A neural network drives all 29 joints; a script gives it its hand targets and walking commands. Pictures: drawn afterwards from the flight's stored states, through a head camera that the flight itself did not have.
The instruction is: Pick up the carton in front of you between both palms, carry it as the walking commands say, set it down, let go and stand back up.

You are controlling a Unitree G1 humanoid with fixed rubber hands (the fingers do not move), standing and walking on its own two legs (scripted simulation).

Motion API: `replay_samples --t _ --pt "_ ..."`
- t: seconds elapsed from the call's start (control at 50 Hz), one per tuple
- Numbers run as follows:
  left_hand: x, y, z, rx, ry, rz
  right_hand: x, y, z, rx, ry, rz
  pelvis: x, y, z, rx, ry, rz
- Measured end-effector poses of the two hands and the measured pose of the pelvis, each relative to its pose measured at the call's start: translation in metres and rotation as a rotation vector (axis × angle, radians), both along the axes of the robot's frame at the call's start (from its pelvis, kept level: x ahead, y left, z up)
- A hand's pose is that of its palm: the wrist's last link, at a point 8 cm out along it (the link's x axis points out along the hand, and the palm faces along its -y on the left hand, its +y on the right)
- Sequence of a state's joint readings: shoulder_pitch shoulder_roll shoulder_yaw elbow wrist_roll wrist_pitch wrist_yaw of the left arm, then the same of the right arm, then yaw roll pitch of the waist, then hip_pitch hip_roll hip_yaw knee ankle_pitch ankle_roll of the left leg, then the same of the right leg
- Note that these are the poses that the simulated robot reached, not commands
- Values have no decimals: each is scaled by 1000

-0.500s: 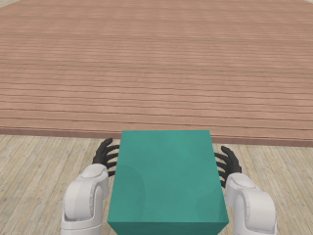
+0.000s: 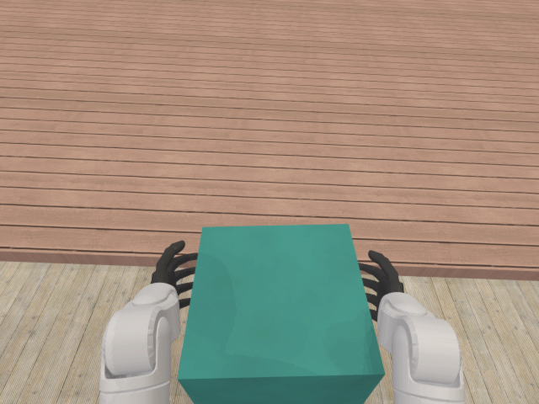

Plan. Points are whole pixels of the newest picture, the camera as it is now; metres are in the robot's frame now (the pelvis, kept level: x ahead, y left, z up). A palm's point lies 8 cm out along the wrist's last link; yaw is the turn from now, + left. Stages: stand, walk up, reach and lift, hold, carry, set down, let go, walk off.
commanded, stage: carry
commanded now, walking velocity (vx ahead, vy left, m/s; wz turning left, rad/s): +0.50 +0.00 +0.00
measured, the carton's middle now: (277, 330) +0.26 +0.00 -0.02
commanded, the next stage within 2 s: none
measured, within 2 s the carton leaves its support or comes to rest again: neither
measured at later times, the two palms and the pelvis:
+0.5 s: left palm (210, 101) +0.63 +0.13 +0.13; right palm (361, 105) +0.66 -0.16 +0.12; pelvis +0.33 -0.04 +0.00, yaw +4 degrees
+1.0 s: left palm (223, 22) +1.05 +0.16 +0.13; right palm (330, 30) +1.04 -0.14 +0.13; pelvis +0.65 +0.01 +0.00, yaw +1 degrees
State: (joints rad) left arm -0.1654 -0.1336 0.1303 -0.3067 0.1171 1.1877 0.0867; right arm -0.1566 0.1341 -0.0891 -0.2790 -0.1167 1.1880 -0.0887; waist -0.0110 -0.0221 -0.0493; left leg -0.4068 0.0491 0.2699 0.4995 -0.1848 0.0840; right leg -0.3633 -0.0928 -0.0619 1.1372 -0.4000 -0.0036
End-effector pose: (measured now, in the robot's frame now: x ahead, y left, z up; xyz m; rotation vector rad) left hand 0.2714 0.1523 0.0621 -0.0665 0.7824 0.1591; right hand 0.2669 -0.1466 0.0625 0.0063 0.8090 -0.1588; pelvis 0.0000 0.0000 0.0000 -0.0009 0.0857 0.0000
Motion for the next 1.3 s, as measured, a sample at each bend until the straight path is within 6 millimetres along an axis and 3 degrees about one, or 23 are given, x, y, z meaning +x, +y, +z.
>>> replay_samples --t 0.1,0.22,0.36,0.4,0.56,0.7,0.78,0.86,1.0,1.12,1.22,1.3 --pt "60 -1 9 1 -1 -39 51 -1 12 -11 0 -29 59 6 17 -30 12 8" --pt "136 -2 26 10 -81 -18 136 -2 30 -8 -80 -4 143 -1 17 -30 5 22" --pt "251 -14 49 22 -239 52 267 -14 42 45 -239 37 256 -24 -15 -5 -32 50" --pt "286 -18 55 35 -249 66 306 -17 43 51 -248 60 281 -30 -18 -17 -34 55" --pt "408 -16 89 72 -184 87 443 -15 78 45 -187 112 362 -40 7 15 -11 57" --pt "534 -11 114 84 -173 38 558 -10 103 11 -177 101 449 -29 11 14 8 34" --pt "609 -2 112 80 -156 8 626 -2 105 -13 -159 89 508 -16 1 3 7 26" --pt "686 7 96 51 -141 -27 692 7 98 -44 -142 57 570 0 -17 11 2 21" --pt "780 4 66 2 -40 -35 769 5 64 -9 -41 -19 651 13 0 -13 23 27" --pt "861 -5 73 -36 -158 -10 850 -5 74 18 -159 -62 738 7 4 -22 25 47" --pt "941 -4 85 2 -200 30 948 -5 83 32 -199 -4 830 -10 2 -24 18 60" --pt "986 14 93 65 -149 103 1023 14 86 47 -151 105 886 -22 18 -29 -4 85"
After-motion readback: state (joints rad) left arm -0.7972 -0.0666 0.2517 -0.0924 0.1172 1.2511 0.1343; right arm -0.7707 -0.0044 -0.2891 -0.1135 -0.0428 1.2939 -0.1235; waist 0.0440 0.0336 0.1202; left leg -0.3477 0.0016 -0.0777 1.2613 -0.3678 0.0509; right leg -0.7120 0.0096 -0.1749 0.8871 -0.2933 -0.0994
